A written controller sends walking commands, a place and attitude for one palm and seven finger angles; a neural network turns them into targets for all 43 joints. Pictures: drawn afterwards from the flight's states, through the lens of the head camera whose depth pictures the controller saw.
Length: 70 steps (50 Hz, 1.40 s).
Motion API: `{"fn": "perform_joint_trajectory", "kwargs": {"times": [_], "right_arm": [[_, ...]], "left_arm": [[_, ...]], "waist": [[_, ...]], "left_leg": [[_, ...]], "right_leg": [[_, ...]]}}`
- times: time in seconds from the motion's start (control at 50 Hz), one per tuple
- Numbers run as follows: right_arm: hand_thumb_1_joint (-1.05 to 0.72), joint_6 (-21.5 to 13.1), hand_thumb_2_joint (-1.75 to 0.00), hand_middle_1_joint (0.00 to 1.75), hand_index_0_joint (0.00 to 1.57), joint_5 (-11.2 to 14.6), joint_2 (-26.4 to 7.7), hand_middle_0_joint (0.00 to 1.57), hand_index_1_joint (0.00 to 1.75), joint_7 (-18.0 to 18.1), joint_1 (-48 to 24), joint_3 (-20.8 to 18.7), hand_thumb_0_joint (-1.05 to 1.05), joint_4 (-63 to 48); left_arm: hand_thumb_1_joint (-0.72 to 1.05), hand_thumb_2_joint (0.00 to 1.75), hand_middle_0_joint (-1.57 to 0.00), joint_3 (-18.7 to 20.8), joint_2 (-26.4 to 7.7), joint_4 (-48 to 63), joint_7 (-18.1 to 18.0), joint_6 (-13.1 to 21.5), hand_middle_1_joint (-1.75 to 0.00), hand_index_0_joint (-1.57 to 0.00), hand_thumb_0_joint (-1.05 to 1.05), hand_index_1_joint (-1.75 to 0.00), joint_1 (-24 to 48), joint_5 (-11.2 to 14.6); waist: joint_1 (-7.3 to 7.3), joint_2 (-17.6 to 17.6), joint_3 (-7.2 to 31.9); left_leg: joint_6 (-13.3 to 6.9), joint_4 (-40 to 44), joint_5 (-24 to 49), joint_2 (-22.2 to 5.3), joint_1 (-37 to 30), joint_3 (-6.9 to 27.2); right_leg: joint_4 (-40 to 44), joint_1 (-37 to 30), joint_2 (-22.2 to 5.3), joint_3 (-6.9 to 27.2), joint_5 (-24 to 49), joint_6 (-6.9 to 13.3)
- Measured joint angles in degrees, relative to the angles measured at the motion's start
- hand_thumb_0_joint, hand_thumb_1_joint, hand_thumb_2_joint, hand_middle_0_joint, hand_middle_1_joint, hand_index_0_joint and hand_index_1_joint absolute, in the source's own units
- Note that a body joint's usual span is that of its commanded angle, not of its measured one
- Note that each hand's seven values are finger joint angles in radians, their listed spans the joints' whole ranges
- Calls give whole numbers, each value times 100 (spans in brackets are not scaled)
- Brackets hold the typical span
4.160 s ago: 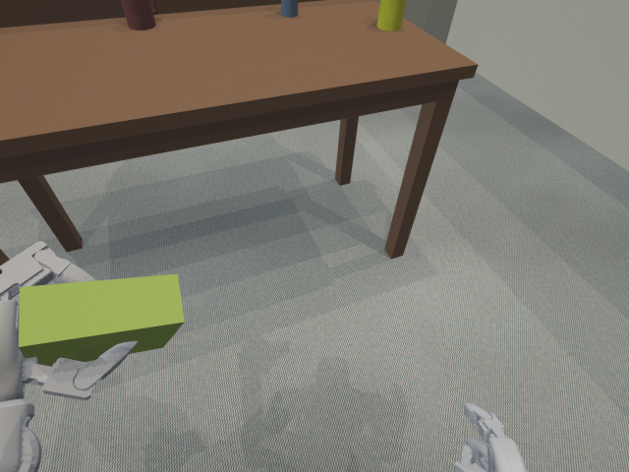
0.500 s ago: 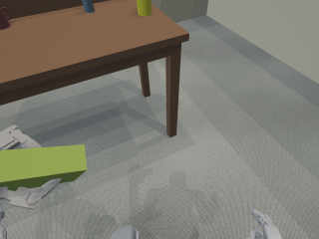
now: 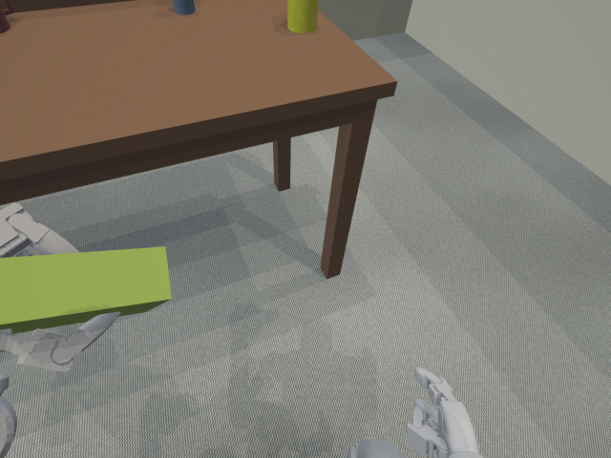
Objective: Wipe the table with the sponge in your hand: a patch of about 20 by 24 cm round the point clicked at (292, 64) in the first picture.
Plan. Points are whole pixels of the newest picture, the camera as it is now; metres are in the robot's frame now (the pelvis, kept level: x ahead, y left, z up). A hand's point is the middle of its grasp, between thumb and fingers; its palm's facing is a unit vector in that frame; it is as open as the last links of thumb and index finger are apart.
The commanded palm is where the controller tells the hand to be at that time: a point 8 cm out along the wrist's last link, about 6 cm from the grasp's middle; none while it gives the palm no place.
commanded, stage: take the last steps up to it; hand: left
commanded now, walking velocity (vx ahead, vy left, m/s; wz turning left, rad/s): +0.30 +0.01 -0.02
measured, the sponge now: (109, 288) +0.24 +0.20 +0.17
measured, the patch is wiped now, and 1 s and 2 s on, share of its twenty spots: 0.00 0.00 0.00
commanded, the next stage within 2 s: come to a stop and stand still in 1.48 s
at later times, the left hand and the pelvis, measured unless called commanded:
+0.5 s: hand (160, 211) +0.32 +0.18 +0.18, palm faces +0.35 -0.79 -0.51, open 8.9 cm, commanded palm +0.26 +0.23 +0.18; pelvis +0.10 -0.05 +0.01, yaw +1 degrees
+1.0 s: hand (152, 141) +0.41 +0.21 +0.20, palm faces +0.40 -0.78 -0.48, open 8.9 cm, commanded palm +0.36 +0.26 +0.18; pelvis +0.21 -0.03 +0.01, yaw +1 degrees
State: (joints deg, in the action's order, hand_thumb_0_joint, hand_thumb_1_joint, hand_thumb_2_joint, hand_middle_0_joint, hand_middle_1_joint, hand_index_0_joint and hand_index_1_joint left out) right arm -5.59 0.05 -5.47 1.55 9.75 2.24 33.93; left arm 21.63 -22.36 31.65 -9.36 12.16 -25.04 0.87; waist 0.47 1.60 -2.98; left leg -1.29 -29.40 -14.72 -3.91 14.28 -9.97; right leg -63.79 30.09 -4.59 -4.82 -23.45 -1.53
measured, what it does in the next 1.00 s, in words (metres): walks ahead: right foot, then left foot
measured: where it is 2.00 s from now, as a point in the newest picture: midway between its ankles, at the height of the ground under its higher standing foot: (321, 415)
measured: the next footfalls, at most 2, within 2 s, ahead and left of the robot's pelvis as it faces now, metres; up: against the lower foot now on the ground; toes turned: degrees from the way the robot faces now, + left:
right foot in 0.20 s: +0.15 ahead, -0.12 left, +0.00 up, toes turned -10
left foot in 0.68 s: +0.23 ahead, +0.10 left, +0.00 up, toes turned +11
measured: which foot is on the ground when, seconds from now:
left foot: down 0.00-0.22, up 0.24-0.66, down 0.68-1.00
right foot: up 0.00-0.18, down 0.20-0.70, up 0.72-1.00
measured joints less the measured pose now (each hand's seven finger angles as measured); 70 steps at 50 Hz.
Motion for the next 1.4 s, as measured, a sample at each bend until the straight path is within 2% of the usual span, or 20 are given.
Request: {"fn": "perform_joint_trajectory", "kwargs": {"times": [0.18, 0.2, 0.26, 0.32, 0.36, 0.42, 0.48, 0.56, 0.68, 0.72, 0.76, 0.8, 0.86, 0.96, 1.08, 1.12, 1.16, 1.2, 1.26, 1.4], "right_arm": [[-90, -18, -89, 30, 20, -9, -249, 21, 30, 110, 371, -85, 2, 177], [-90, 3, -89, 30, 20, 3, -297, 21, 30, 133, 399, -106, 2, 179], [-90, 132, -89, 30, 20, 28, -559, 21, 30, 168, 208, -234, 2, 355], [-91, 229, -89, 30, 20, 18, -755, 21, 30, 137, -5, -351, 2, 508], [-91, 268, -89, 30, 20, 15, -827, 20, 30, 128, -64, -398, 2, 448], [-91, 272, -90, 30, 20, 1, -879, 20, 30, 141, -53, -478, 2, 275], [-91, 259, -90, 29, 20, -10, -910, 20, 30, 148, 25, -546, 2, 105], [-91, 252, -90, 29, 19, 0, -930, 20, 30, 149, 198, -585, 2, -32], [-91, 257, -90, 29, 20, 16, -827, 20, 30, 210, 489, -497, 2, -61], [-91, 257, -90, 30, 20, 24, -662, 20, 30, 240, 431, -453, 2, 0], [-91, 211, -90, 29, 20, 5, -494, 20, 30, 233, 330, -355, 2, 33], [-91, 111, -90, 30, 20, -16, -334, 20, 30, 193, 233, -232, 2, 68], [-91, -24, -90, 30, 20, 3, -136, 20, 30, 79, 140, -84, 2, 60], [-90, -122, -89, 30, 20, -28, -51, 21, 30, 5, 186, -13, 2, 35], [-90, -9, -89, 30, 20, 14, -269, 21, 30, 116, 290, -89, 2, 119], [-90, 55, -89, 30, 20, 43, -420, 21, 30, 147, 238, -156, 2, 159], [-90, 154, -89, 30, 20, 49, -591, 21, 30, 164, 66, -244, 2, 322], [-90, 207, -89, 30, 20, 40, -718, 21, 30, 152, -64, -311, 2, 424], [-91, 273, -89, 30, 20, 12, -827, 20, 30, 148, -184, -380, 2, 335], [-91, 322, -90, 29, 19, -5, -892, 20, 30, 169, -53, -555, 2, -58]], "left_arm": [[-41, 105, -87, 60, 18, -153, 63, 43, -139, -86, 0, -139, -370, 7], [-41, 105, -87, 81, -10, -264, 51, 3, -139, -86, 0, -139, -299, 0], [-41, 105, -87, -38, 173, -584, 46, -110, -139, -86, 0, -139, 104, -64], [-41, 105, -87, -194, 414, -722, 83, -141, -139, -86, 0, -139, 204, -30], [-41, 105, -87, -222, 437, -614, 113, -108, -139, -86, 0, -139, 24, -40], [-41, 105, -87, -190, 275, -292, 137, 3, -139, -86, 0, -139, -254, -41], [-41, 105, -87, -28, 33, 26, 104, 141, -139, -86, 0, -139, -458, -8], [-41, 105, -87, 172, -134, 168, 11, 228, -139, -86, 0, -139, -614, 56], [-41, 105, -87, 35, 99, -91, -100, 50, -139, -86, 0, -139, -442, 75], [-41, 105, -87, -29, 160, -285, -125, 8, -139, -86, 0, -139, -162, 65], [-41, 105, -87, -114, 230, -529, -122, -39, -139, -86, 0, -139, 160, 15], [-41, 105, -87, -185, 211, -594, -85, -112, -139, -86, 0, -139, 380, -32], [-41, 105, -87, -191, 130, -240, -33, -125, -139, -86, 0, -139, 298, -30], [-41, 105, -87, 6, -24, 321, 49, 96, -139, -87, 0, -139, -317, 30], [-41, 105, -87, 143, -29, -298, 54, -2, -139, -87, 0, -139, -302, 53], [-41, 105, -87, 79, 75, -526, 36, -98, -139, -87, 0, -139, -103, 2], [-41, 105, -87, -106, 286, -668, 38, -211, -139, -87, 0, -139, 149, -17], [-41, 105, -87, -251, 449, -674, 58, -226, -139, -87, 0, -139, 229, 1], [-41, 105, -87, -284, 453, -412, 78, -135, -139, -87, 0, -139, -58, -23], [-41, 105, -87, 156, -145, 163, 25, 211, -139, -87, 0, -139, -604, 57]], "waist": [[-183, -367, 27], [-172, -369, 37], [-138, -490, -98], [-79, -390, -215], [20, -304, -230], [136, -183, -238], [153, -81, -237], [89, -55, -161], [-102, -85, 96], [-138, 115, 100], [-115, 157, 68], [-39, 113, 28], [-7, 56, -24], [-65, -162, -29], [-187, -415, 0], [-179, -519, -47], [-153, -520, -185], [-134, -395, -295], [9, -236, -366], [182, -55, -336]], "left_leg": [[300, 50, -326, -211, -421, 81], [336, -196, -490, -226, -367, 119], [159, -2069, -1195, -194, 302, 493], [196, -3792, -980, 70, 1044, 736], [255, -4254, -645, 76, 1435, 757], [303, -3989, -284, -13, 1765, 740], [296, -2920, -117, -103, 1715, 624], [232, -1533, -65, -94, 1341, 400], [68, 10, 212, 74, 252, 60], [-25, -155, 98, 212, 181, -31], [-76, -325, -52, 229, 170, -16], [-78, -286, -59, 206, 137, 91], [-52, -47, 17, 145, 40, 138], [64, 304, 41, 2, -179, 122], [309, -4, -341, -147, -303, 166], [244, -804, -704, -258, -39, 263], [177, -2278, -1168, -108, 498, 581], [213, -3447, -1125, 77, 965, 727], [291, -4162, -725, 114, 1505, 792], [312, -2249, -140, -11, 1498, 546]], "right_leg": [[2645, -760, 92, -506, 604, -73], [2984, -989, 138, -565, 687, -45], [2725, -1018, 192, -686, 903, 512], [2771, -1188, 169, -648, 675, 604], [3018, -1326, 187, -640, 757, 587], [3418, -1518, 213, -663, 878, 605], [3698, -1664, 203, -653, 944, 591], [3773, -1818, 158, -630, 841, 508], [3219, -2016, 88, -574, 247, 273], [2505, -1843, -62, -365, -198, 193], [1320, -1410, 44, -70, -622, 164], [415, -950, 131, 21, -626, 123], [82, -380, 88, 49, -228, 58], [1139, -167, -20, -134, 314, -29], [2868, -931, 169, -507, 596, -53], [3043, -1095, 271, -600, 908, 298], [2750, -1097, 244, -647, 697, 573], [2784, -1220, 200, -608, 587, 645], [3111, -1408, 219, -560, 691, 636], [3718, -1754, 242, -554, 827, 644]]}}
